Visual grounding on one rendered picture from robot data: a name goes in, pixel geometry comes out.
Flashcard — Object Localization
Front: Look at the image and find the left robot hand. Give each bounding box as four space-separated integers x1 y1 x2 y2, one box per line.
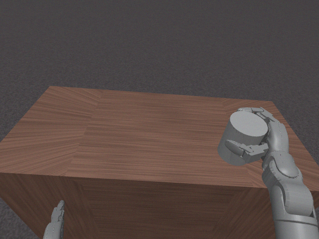
43 200 65 239

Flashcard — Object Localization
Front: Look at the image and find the can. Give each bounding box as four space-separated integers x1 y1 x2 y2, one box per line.
217 111 268 166

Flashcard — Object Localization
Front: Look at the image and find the right robot arm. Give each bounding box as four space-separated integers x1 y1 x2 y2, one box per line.
262 151 319 239

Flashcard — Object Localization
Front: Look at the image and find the right robot hand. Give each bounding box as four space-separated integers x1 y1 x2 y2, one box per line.
225 107 289 164

